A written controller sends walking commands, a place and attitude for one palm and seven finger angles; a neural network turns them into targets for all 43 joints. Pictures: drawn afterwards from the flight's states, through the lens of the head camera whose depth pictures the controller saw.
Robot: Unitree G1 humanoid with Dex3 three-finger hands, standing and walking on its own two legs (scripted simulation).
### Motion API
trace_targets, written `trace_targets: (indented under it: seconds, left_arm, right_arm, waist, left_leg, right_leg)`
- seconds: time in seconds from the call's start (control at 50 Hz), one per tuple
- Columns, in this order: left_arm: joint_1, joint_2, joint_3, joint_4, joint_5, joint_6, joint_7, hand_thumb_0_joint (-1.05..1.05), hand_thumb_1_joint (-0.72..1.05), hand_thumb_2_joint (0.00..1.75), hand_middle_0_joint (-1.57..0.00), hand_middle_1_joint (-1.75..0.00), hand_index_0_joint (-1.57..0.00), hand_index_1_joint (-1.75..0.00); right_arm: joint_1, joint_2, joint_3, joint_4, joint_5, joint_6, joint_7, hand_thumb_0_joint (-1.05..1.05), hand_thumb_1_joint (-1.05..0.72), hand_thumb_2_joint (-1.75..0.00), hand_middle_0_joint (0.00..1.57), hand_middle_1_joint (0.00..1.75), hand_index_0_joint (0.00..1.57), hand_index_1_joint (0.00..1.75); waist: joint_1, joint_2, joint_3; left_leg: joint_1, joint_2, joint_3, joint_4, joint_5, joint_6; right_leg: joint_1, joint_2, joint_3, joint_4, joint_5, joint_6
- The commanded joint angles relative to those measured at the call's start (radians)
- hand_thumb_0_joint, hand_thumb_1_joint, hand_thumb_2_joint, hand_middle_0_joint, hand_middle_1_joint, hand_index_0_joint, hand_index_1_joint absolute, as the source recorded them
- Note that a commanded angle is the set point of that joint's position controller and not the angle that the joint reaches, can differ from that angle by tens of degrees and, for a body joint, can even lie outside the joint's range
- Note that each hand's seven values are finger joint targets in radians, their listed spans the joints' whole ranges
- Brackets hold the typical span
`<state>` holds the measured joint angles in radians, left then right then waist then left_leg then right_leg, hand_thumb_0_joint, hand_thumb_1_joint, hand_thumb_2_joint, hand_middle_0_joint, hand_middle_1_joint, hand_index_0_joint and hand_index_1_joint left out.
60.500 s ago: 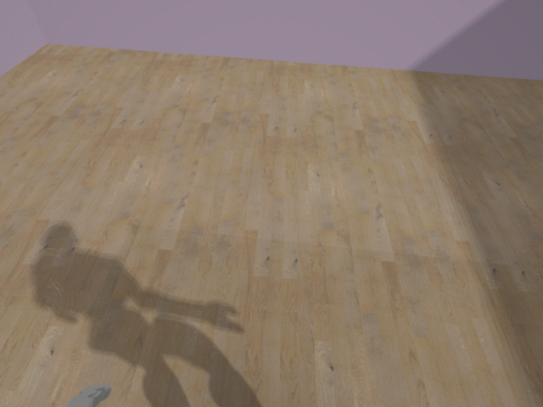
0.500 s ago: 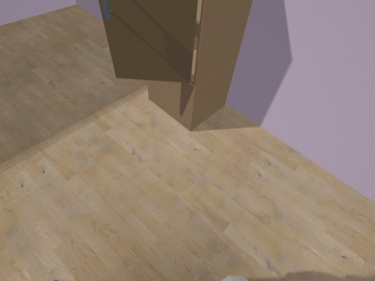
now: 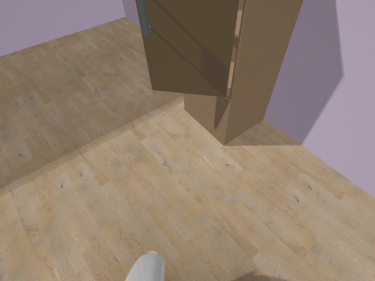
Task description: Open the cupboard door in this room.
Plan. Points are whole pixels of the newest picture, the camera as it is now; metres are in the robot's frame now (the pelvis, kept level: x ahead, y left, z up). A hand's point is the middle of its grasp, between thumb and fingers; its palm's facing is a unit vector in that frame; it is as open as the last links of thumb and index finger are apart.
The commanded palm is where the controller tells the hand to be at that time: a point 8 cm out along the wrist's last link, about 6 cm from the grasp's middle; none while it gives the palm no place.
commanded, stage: take the last steps up to it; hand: left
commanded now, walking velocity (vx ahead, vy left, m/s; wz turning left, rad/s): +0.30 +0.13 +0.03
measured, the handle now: (144, 12) +1.05 +0.23 +0.08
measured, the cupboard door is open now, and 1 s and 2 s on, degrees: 43 43 43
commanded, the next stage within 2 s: come to a stop and stand still in 0.98 s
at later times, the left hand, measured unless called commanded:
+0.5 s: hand (99, 219) +0.29 +0.27 -0.16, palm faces +0.02 -0.98 -0.20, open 7.4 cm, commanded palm none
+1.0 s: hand (111, 199) +0.36 +0.27 -0.18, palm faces +0.04 -0.99 -0.17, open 7.2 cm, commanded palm none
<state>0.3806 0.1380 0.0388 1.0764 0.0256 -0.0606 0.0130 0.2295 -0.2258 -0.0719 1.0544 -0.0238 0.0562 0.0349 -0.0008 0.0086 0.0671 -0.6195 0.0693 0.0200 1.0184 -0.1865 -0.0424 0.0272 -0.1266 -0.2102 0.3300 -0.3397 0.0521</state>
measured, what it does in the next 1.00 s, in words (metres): walks ahead: left foot, then right foot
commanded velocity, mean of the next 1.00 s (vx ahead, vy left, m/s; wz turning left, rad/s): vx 0.27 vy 0.04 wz -0.05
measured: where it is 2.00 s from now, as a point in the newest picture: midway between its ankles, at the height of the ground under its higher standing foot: (187, 241)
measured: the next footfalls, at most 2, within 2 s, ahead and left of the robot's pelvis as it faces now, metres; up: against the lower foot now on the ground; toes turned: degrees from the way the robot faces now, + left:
left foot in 0.16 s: +0.19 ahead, +0.18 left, +0.00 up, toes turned +8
right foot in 0.64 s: +0.33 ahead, -0.04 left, +0.00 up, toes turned -11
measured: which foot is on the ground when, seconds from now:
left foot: up 0.00-0.14, down 0.16-0.68, up 0.70-1.00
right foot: down 0.00-0.16, up 0.18-0.62, down 0.64-1.00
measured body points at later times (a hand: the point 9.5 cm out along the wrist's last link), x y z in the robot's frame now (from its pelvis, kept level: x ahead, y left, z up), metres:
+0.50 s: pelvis +0.18 +0.10 +0.00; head +0.20 +0.08 +0.45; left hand +0.29 +0.33 -0.14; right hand +0.18 -0.14 -0.16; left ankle +0.15 +0.17 -0.74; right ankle +0.25 -0.03 -0.69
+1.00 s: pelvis +0.38 +0.09 -0.01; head +0.40 +0.10 +0.44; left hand +0.36 +0.32 -0.17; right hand +0.42 -0.15 -0.15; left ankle +0.46 +0.20 -0.73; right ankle +0.30 -0.03 -0.74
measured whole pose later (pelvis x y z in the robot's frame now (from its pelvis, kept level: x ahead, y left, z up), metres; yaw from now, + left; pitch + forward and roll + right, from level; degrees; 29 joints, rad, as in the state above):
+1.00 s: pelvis +0.38 +0.09 -0.01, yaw -1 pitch +0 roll -1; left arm 0.32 0.16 0.05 1.10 0.03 -0.05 0.01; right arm 0.20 -0.18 -0.05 1.06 -0.02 -0.02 0.01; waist 0.01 -0.01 0.06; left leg -0.44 0.07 0.08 0.65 -0.24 -0.02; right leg -0.06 -0.06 -0.16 0.41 -0.34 0.03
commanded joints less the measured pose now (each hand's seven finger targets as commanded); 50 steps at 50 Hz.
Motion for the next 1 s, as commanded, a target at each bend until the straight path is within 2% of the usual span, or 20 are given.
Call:
trace_targets:
  seconds: [0.0, 0.06, 0.1, 0.12, 0.14, 0.16, 0.18, 0.24, 0.3, 0.4, 0.54, 0.6, 0.62, 0.64, 0.66, 0.68, 0.72, 0.8, 0.92, 0.98]
  left_arm:
    - [0.064, 0.177, 0.034, -0.009, 0.007, -0.019, 0.008, 0.0, 0.9, 0.9, -0.2, -0.3, -0.2, -0.3]
    - [0.035, 0.207, 0.039, -0.005, 0.01, -0.012, 0.008, 0.0, 0.9, 0.9, -0.2, -0.3, -0.2, -0.3]
    - [0.008, 0.206, 0.041, -0.013, 0.004, -0.008, 0.004, 0.0, 0.9, 0.9, -0.2, -0.3, -0.2, -0.3]
    - [0.059, 0.15, 0.036, -0.027, -0.01, -0.001, -0.007, 0.0, 0.9, 0.9, -0.2, -0.3, -0.2, -0.3]
    - [0.064, 0.097, 0.02, -0.053, -0.019, 0.005, -0.011, 0.0, 0.9, 0.9, -0.2, -0.3, -0.2, -0.3]
    - [-0.024, 0.096, 0.02, -0.081, -0.02, 0.009, -0.001, 0.0, 0.9, 0.9, -0.2, -0.3, -0.2, -0.3]
    - [-0.077, 0.092, 0.017, -0.096, -0.023, 0.008, -0.001, 0.0, 0.9, 0.9, -0.2, -0.3, -0.2, -0.3]
    - [-0.076, 0.067, 0.026, -0.059, -0.001, 0.024, -0.015, 0.0, 0.9, 0.9, -0.2, -0.3, -0.2, -0.3]
    - [-0.027, 0.041, 0.025, -0.05, 0.001, 0.042, -0.02, 0.0, 0.9, 0.9, -0.2, -0.3, -0.2, -0.3]
    - [-0.122, 0.052, 0.033, -0.106, 0.0, 0.055, -0.029, 0.0, 0.9, 0.9, -0.2, -0.3, -0.2, -0.3]
    - [-0.27, 0.054, 0.025, -0.177, 0.0, 0.038, -0.032, 0.0, 0.9, 0.9, -0.2, -0.3, -0.2, -0.3]
    - [-0.137, 0.088, 0.034, -0.135, 0.003, 0.02, -0.029, 0.0, 0.9, 0.9, -0.2, -0.3, -0.2, -0.3]
    - [-0.011, 0.135, 0.048, -0.093, 0.005, 0.008, -0.024, 0.0, 0.9, 0.9, -0.2, -0.3, -0.2, -0.3]
    - [0.129, 0.233, 0.075, -0.051, 0.008, -0.002, -0.014, 0.0, 0.9, 0.9, -0.2, -0.3, -0.2, -0.3]
    - [0.168, 0.272, 0.075, -0.034, -0.013, 0.0, -0.008, 0.0, 0.9, 0.9, -0.2, -0.3, -0.2, -0.3]
    - [0.106, 0.226, 0.075, -0.04, -0.012, -0.002, 0.003, 0.0, 0.9, 0.9, -0.2, -0.3, -0.2, -0.3]
    - [-0.007, 0.157, 0.045, -0.067, -0.015, -0.006, 0.007, 0.0, 0.9, 0.9, -0.2, -0.3, -0.2, -0.3]
    - [-0.07, 0.09, 0.032, -0.065, -0.004, -0.026, 0.005, 0.0, 0.9, 0.9, -0.2, -0.3, -0.2, -0.3]
    - [-0.052, 0.154, 0.035, -0.019, 0.0, -0.019, -0.003, 0.0, 0.9, 0.9, -0.2, -0.3, -0.2, -0.3]
    - [-0.079, 0.158, 0.035, -0.007, -0.005, -0.004, -0.003, 0.0, 0.9, 0.9, -0.2, -0.3, -0.2, -0.3]
  right_arm:
    - [-0.163, 0.011, 0.018, -0.119, 0.009, -0.045, 0.021, 0.0, -0.9, -0.9, 0.2, 0.3, 0.2, 0.3]
    - [-0.111, 0.001, 0.019, -0.111, 0.008, -0.065, 0.018, 0.0, -0.9, -0.9, 0.2, 0.3, 0.2, 0.3]
    - [0.155, -0.069, 0.0, -0.035, -0.003, -0.081, 0.002, 0.0, -0.9, -0.9, 0.2, 0.3, 0.2, 0.3]
    - [0.287, -0.19, -0.028, -0.007, -0.015, -0.09, -0.016, 0.0, -0.9, -0.9, 0.2, 0.3, 0.2, 0.3]
    - [0.356, -0.27, -0.051, 0.007, -0.009, -0.092, -0.038, 0.0, -0.9, -0.9, 0.2, 0.3, 0.2, 0.3]
    - [0.326, -0.268, -0.05, 0.005, 0.0, -0.085, -0.05, 0.0, -0.9, -0.9, 0.2, 0.3, 0.2, 0.3]
    - [0.247, -0.237, -0.042, -0.017, -0.002, -0.092, -0.054, 0.0, -0.9, -0.9, 0.2, 0.3, 0.2, 0.3]
    - [0.089, -0.081, 0.004, -0.06, -0.007, -0.118, -0.058, 0.0, -0.9, -0.9, 0.2, 0.3, 0.2, 0.3]
    - [0.086, -0.049, 0.014, -0.047, -0.003, -0.135, -0.058, 0.0, -0.9, -0.9, 0.2, 0.3, 0.2, 0.3]
    - [0.097, -0.048, 0.008, -0.05, -0.005, -0.136, -0.053, 0.0, -0.9, -0.9, 0.2, 0.3, 0.2, 0.3]
    - [0.188, -0.062, 0.012, 0.002, -0.014, -0.127, -0.052, 0.0, -0.9, -0.9, 0.2, 0.3, 0.2, 0.3]
    - [0.188, -0.063, 0.018, 0.02, -0.009, -0.119, -0.051, 0.0, -0.9, -0.9, 0.2, 0.3, 0.2, 0.3]
    - [0.173, -0.048, 0.02, 0.013, 0.002, -0.123, -0.048, 0.0, -0.9, -0.9, 0.2, 0.3, 0.2, 0.3]
    - [0.181, -0.01, 0.024, -0.011, 0.015, -0.13, -0.041, 0.0, -0.9, -0.9, 0.2, 0.3, 0.2, 0.3]
    - [0.139, -0.029, 0.021, -0.026, 0.015, -0.122, -0.039, 0.0, -0.9, -0.9, 0.2, 0.3, 0.2, 0.3]
    - [0.078, -0.038, 0.014, -0.04, 0.014, -0.114, -0.042, 0.0, -0.9, -0.9, 0.2, 0.3, 0.2, 0.3]
    - [0.027, 0.011, 0.019, -0.035, 0.012, -0.108, -0.04, 0.0, -0.9, -0.9, 0.2, 0.3, 0.2, 0.3]
    - [0.123, 0.067, 0.02, 0.005, 0.002, -0.075, -0.029, 0.0, -0.9, -0.9, 0.2, 0.3, 0.2, 0.3]
    - [0.019, 0.059, 0.024, -0.029, 0.007, -0.091, -0.015, 0.0, -0.9, -0.9, 0.2, 0.3, 0.2, 0.3]
    - [0.11, 0.012, 0.016, 0.0, 0.001, -0.103, -0.02, 0.0, -0.9, -0.9, 0.2, 0.3, 0.2, 0.3]
  waist:
    - [0.041, -0.208, 0.08]
    - [0.008, -0.225, 0.053]
    - [-0.112, -0.126, -0.095]
    - [-0.146, 0.124, -0.249]
    - [-0.153, 0.332, -0.338]
    - [-0.149, 0.235, -0.301]
    - [-0.115, 0.155, -0.253]
    - [-0.03, 0.106, -0.033]
    - [0.019, 0.094, -0.017]
    - [0.028, 0.035, 0.026]
    - [-0.019, 0.023, 0.028]
    - [0.041, -0.001, -0.043]
    - [0.096, -0.06, -0.111]
    - [0.129, -0.277, -0.203]
    - [0.134, -0.285, -0.189]
    - [0.116, -0.246, -0.139]
    - [0.065, -0.063, -0.043]
    - [-0.017, -0.13, -0.038]
    - [0.008, -0.141, -0.01]
    - [-0.051, -0.081, -0.022]
  left_leg:
    - [-0.028, 0.003, 0.079, -0.218, -0.009, 0.014]
    - [0.188, -0.045, 0.121, -0.365, -0.082, 0.052]
    - [0.55, -0.086, 0.131, -0.498, -0.029, 0.074]
    - [0.789, 0.093, -0.076, -0.501, 0.053, 0.125]
    - [0.905, 0.282, -0.406, -0.627, 0.115, 0.207]
    - [0.86, 0.327, -0.414, -0.691, 0.133, 0.24]
    - [0.741, 0.328, -0.385, -0.723, 0.035, 0.237]
    - [0.439, 0.254, -0.178, -0.776, 0.058, 0.206]
    - [0.379, 0.218, -0.073, -0.827, 0.129, 0.203]
    - [0.395, 0.221, -0.036, -0.898, 0.051, 0.225]
    - [0.535, 0.219, 0.011, -0.795, 0.218, 0.21]
    - [0.504, 0.155, 0.065, -0.585, 0.307, 0.156]
    - [0.37, 0.092, 0.109, -0.395, 0.295, 0.116]
    - [0.113, -0.035, 0.181, -0.124, -0.021, 0.063]
    - [0.015, -0.079, 0.104, 0.136, -0.409, 0.047]
    - [-0.051, -0.033, 0.0, 0.216, -0.358, 0.052]
    - [-0.027, 0.026, -0.03, 0.173, -0.21, 0.038]
    - [0.113, 0.037, 0.022, -0.034, -0.107, 0.006]
    - [0.212, -0.012, 0.085, -0.363, -0.059, 0.016]
    - [0.455, -0.047, 0.105, -0.521, 0.042, 0.025]
  right_leg:
    - [-0.023, -0.223, 0.059, -0.085, 0.485, -0.114]
    - [-0.083, -0.239, 0.036, 0.009, 0.597, -0.109]
    - [-0.181, -0.179, -0.018, 0.33, 0.61, -0.078]
    - [-0.357, -0.061, -0.042, 0.598, 0.233, -0.046]
    - [-0.569, 0.073, 0.039, 0.877, -0.277, -0.034]
    - [-0.634, 0.051, 0.164, 1.019, -0.262, -0.073]
    - [-0.657, 0.015, 0.185, 1.098, -0.191, -0.079]
    - [-0.621, -0.043, 0.213, 1.008, -0.012, -0.07]
    - [-0.574, -0.028, 0.197, 0.899, 0.045, -0.058]
    - [-0.605, -0.033, 0.205, 0.685, 0.16, -0.049]
    - [-0.514, 0.023, 0.123, 0.351, 0.12, -0.063]
    - [-0.253, 0.083, 0.078, 0.189, 0.147, -0.088]
    - [-0.016, 0.027, 0.17, 0.164, 0.193, -0.128]
    - [0.231, -0.223, 0.525, 0.087, 0.288, -0.234]
    - [0.209, -0.348, 0.679, -0.021, 0.363, -0.321]
    - [0.163, -0.316, 0.622, -0.021, 0.413, -0.311]
    - [-0.014, -0.249, 0.43, -0.037, 0.499, -0.248]
    - [-0.169, -0.158, 0.199, -0.098, 0.464, -0.192]
    - [-0.162, -0.155, 0.18, -0.057, 0.416, -0.185]
    - [-0.285, -0.116, 0.144, 0.059, 0.269, -0.145]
